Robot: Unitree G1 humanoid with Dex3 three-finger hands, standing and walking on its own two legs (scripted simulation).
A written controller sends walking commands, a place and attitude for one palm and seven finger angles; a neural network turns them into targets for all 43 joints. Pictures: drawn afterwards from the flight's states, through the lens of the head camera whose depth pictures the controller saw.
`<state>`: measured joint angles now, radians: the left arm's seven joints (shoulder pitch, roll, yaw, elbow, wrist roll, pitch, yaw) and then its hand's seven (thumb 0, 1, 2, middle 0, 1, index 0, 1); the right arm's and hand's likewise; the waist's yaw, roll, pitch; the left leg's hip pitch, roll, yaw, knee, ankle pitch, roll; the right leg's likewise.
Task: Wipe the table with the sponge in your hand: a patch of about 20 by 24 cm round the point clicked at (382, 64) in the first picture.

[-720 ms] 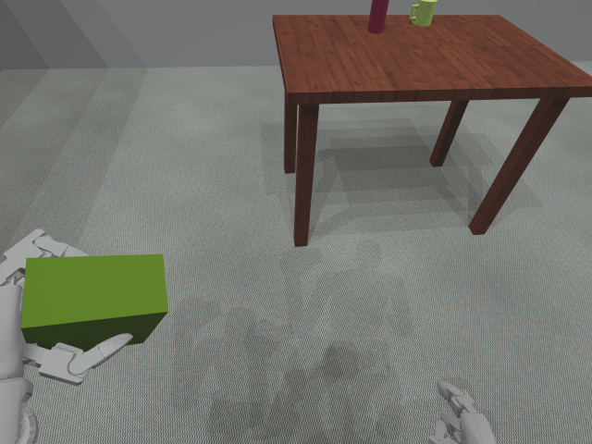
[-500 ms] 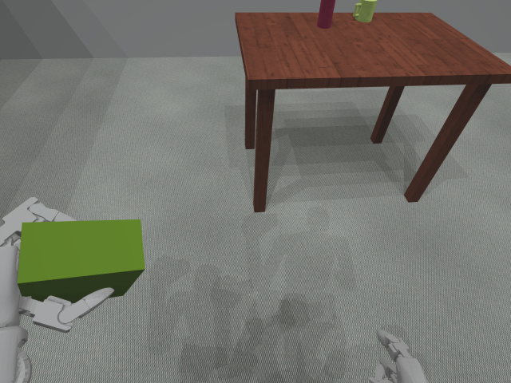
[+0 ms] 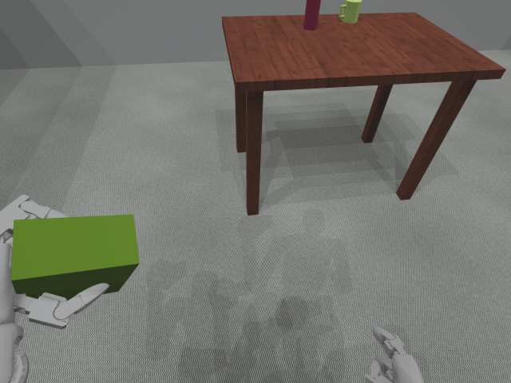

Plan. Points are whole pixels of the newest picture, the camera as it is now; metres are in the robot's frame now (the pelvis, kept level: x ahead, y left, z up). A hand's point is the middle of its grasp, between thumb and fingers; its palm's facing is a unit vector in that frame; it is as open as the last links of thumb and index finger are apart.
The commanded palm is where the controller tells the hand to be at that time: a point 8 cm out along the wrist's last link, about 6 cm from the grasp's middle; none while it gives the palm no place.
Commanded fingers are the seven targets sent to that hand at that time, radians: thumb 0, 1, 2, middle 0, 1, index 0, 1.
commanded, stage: walk to a spot facing it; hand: left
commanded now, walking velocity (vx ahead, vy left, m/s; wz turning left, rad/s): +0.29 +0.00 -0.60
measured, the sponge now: (92, 260) +0.22 +0.22 +0.15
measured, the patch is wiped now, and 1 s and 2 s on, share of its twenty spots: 0.00 0.00 0.00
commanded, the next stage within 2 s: turn to face it in 1.60 s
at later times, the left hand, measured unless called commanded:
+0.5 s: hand (169, 175) +0.35 +0.16 +0.17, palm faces +0.20 -0.89 -0.41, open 10.1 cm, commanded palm +0.31 +0.20 +0.19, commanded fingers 0.00 0.10 1.30 -1.20 -1.60 -1.20 -1.60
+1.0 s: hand (297, 126) +0.47 -0.02 +0.19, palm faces -0.07 -0.84 -0.53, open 10.1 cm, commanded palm +0.45 +0.05 +0.19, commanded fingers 0.00 0.10 1.30 -1.20 -1.60 -1.20 -1.60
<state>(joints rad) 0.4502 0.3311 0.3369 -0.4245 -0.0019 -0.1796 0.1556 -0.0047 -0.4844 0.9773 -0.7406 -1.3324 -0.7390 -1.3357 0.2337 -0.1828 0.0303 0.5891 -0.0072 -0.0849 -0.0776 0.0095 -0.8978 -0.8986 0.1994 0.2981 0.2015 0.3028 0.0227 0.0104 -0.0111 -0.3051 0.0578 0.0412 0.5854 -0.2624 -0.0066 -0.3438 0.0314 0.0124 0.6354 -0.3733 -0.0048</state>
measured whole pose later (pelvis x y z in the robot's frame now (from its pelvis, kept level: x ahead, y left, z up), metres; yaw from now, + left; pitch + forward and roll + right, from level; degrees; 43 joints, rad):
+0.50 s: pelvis +0.08 -0.02 +0.00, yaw -17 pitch +0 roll +2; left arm 0.43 0.37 0.38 -0.44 -0.01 -0.25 0.15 0.00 -0.48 0.98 -0.74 -1.33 -0.74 -1.34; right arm 0.21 -0.20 -0.01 0.59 0.00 -0.06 -0.05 0.01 -0.90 -0.90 0.20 0.30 0.20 0.30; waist 0.01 -0.05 0.00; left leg -0.27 0.09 0.17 0.58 -0.29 -0.02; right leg -0.45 0.05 0.04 1.01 -0.47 -0.01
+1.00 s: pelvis +0.18 -0.12 +0.00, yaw -27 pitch +0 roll +1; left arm 0.57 0.43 0.43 -0.63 -0.01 -0.25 0.14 0.00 -0.49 0.98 -0.74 -1.33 -0.74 -1.34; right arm 0.21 -0.25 -0.03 0.62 0.00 -0.02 -0.04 0.01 -0.90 -0.90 0.20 0.30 0.20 0.30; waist -0.04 -0.01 0.08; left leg -0.55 0.15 0.11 0.89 -0.35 -0.02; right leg -0.28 -0.01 -0.13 0.60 -0.32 -0.06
